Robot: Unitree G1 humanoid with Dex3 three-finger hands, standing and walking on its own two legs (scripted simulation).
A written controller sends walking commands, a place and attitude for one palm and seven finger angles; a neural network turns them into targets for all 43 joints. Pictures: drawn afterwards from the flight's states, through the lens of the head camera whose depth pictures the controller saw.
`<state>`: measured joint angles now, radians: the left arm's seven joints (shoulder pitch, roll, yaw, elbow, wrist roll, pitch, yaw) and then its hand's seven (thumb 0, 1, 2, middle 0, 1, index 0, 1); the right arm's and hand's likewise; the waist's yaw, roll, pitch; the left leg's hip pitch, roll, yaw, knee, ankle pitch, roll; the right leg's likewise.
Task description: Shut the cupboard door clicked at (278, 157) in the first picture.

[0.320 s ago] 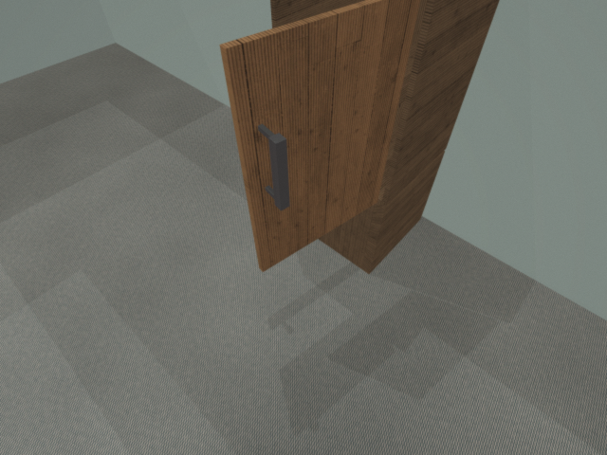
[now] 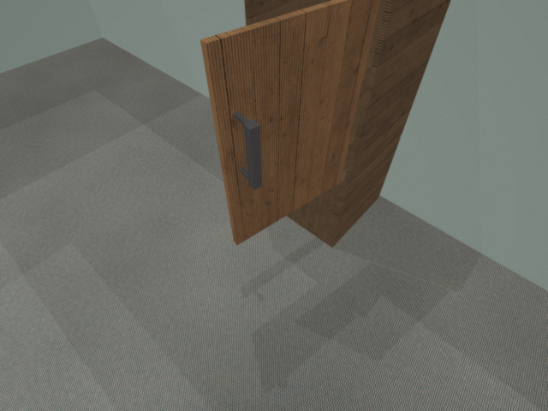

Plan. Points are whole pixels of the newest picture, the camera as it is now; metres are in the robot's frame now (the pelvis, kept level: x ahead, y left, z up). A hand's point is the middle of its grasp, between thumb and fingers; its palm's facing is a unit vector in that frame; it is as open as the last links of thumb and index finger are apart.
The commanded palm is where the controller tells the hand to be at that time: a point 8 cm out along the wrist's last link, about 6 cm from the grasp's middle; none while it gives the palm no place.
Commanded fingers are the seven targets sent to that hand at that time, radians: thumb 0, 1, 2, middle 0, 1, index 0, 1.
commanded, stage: look at it before walking up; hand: left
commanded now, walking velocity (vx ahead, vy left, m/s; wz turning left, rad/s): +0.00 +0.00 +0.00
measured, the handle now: (247, 152) +0.61 +0.09 +0.00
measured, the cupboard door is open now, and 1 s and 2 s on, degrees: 79 79 79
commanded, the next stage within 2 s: walk to a spot facing it in 0.52 s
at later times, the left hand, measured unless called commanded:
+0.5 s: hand out of the picture +0.08 +0.25 -0.16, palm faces -0.03 -0.94 -0.34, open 7.4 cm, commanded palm none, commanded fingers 0.00 0.90 0.90 -0.20 -0.30 -0.20 -0.30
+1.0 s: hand out of the picture +0.07 +0.20 -0.18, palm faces -0.13 -0.96 -0.27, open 7.4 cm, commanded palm none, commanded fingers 0.00 0.90 0.90 -0.20 -0.30 -0.20 -0.30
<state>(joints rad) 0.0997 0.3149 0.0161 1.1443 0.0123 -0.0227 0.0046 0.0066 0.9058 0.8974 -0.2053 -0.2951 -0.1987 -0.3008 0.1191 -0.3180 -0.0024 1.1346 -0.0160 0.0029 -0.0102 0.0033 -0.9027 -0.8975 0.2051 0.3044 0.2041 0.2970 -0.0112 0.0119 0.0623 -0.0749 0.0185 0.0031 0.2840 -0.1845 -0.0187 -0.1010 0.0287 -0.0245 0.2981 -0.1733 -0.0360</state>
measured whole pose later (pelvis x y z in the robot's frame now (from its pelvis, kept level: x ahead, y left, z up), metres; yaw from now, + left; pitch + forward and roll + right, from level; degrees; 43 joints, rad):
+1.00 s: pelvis -0.02 -0.01 -0.02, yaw -9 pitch -1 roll +2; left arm 0.17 0.24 0.06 1.00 0.02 0.07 -0.02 0.01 0.91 0.90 -0.20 -0.29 -0.20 -0.30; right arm 0.17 -0.22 -0.03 1.01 -0.03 0.03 -0.04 0.00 -0.90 -0.90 0.21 0.30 0.20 0.30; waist 0.01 0.00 0.13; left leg -0.18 0.07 0.15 0.53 -0.32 -0.02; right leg -0.34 0.03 0.01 0.77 -0.42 -0.01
